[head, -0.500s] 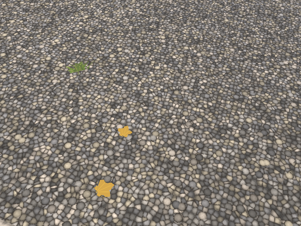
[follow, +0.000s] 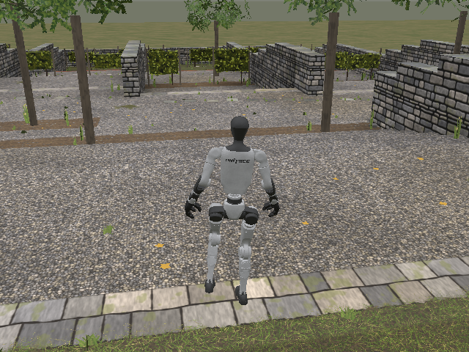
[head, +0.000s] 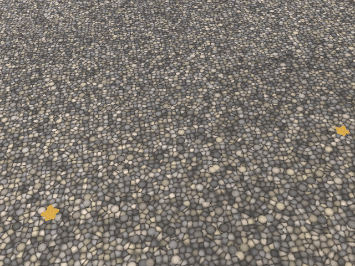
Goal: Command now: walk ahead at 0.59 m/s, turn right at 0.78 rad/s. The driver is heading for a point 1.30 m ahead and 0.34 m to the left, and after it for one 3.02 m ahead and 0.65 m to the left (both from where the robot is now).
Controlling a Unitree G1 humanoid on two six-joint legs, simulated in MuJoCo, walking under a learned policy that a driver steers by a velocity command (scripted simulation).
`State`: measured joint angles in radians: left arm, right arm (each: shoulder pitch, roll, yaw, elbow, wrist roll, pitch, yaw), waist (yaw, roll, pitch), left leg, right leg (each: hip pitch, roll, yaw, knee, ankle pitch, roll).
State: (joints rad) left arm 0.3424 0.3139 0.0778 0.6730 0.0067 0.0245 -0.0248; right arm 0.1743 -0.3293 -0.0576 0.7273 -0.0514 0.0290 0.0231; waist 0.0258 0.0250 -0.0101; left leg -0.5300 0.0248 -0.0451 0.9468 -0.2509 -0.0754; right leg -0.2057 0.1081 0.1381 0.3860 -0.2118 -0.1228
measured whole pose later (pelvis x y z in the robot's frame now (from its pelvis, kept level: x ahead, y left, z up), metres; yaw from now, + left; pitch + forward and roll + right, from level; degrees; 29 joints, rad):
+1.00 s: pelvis +0.49 +0.14 -0.01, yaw +31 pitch +0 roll +2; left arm 0.18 0.27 -0.01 0.72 0.02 -0.01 0.02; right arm 0.19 -0.34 -0.05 0.74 -0.03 0.06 0.00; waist 0.01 0.01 0.08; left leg -0.33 -0.16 -0.10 1.02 -0.55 -0.02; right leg -0.39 0.08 0.11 0.48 -0.09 -0.04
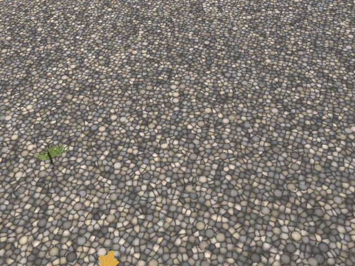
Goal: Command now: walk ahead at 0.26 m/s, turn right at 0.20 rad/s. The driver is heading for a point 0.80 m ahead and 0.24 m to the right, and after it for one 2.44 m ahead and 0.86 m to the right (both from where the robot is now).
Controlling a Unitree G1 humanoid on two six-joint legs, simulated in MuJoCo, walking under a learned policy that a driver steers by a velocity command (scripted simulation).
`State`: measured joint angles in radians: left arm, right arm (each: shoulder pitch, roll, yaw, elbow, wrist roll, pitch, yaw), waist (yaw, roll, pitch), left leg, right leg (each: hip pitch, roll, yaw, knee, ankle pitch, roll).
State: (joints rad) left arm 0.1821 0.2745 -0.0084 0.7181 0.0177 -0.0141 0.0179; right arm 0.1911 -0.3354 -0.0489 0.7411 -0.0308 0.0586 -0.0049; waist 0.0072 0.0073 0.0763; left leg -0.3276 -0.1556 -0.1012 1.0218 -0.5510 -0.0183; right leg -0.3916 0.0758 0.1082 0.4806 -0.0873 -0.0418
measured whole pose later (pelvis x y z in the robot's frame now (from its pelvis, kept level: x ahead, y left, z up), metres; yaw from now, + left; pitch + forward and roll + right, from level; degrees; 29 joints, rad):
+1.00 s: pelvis +0.59 -0.35 -0.02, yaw -21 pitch -1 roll -1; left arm 0.39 0.24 0.03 0.89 0.03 -0.09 0.03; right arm 0.19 -0.27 -0.01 0.80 0.00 -0.04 0.06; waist -0.03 0.03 0.04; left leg -0.58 -0.05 0.17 0.65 0.05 0.17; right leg 0.28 0.10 -0.26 0.38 -0.41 -0.02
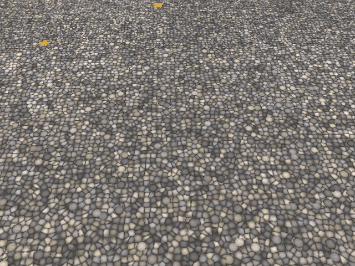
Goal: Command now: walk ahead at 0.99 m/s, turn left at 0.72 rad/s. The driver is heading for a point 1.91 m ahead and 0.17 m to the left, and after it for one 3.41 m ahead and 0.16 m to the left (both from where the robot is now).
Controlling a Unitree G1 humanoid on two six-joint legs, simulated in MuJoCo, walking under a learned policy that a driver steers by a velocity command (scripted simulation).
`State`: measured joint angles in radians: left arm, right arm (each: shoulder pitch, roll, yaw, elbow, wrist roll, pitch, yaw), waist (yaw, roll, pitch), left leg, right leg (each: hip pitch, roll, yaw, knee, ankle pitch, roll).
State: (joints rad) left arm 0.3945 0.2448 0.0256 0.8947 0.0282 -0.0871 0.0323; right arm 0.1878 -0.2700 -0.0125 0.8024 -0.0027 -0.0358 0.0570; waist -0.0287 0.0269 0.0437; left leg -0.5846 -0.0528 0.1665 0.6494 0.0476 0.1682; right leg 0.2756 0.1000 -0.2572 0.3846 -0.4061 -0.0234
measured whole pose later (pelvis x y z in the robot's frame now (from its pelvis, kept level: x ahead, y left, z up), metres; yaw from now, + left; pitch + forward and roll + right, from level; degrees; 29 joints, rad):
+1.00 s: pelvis +0.89 +0.15 +0.03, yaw +9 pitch +2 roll +2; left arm 0.26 0.33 0.08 0.78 0.03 -0.01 -0.05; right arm 0.34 -0.28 -0.04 0.79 -0.03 -0.10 -0.01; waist 0.00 -0.06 -0.03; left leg -0.12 0.00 0.13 0.43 -0.33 -0.01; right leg -0.63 -0.05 -0.01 1.25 -0.27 -0.08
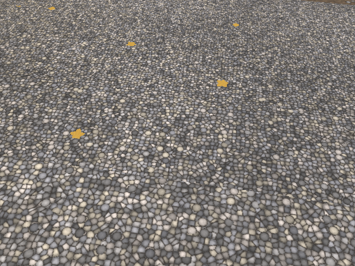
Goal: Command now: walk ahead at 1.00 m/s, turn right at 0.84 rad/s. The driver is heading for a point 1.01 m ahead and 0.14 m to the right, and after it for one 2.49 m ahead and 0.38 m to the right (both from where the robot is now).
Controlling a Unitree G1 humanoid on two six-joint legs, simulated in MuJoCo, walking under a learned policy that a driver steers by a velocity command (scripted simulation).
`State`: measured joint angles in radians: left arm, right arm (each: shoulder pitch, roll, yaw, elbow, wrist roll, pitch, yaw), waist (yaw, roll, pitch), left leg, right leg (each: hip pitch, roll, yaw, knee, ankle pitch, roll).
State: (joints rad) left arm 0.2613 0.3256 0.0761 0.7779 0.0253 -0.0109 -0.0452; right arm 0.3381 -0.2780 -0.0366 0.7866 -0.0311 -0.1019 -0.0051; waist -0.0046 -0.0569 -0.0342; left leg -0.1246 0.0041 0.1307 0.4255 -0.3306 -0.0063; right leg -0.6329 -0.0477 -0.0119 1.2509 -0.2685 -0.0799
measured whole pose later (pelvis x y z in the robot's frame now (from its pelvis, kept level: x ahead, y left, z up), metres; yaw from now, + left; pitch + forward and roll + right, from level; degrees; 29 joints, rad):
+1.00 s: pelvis +0.92 -0.20 -0.03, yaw -4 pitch +2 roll -2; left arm -0.07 0.28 0.01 0.62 0.05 -0.05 -0.05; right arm 0.63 -0.28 -0.05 0.91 -0.01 -0.06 0.00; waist -0.19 0.00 -0.03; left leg 0.00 -0.13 -0.26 0.61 -0.61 0.12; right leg -0.70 -0.05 0.11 0.68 0.32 -0.02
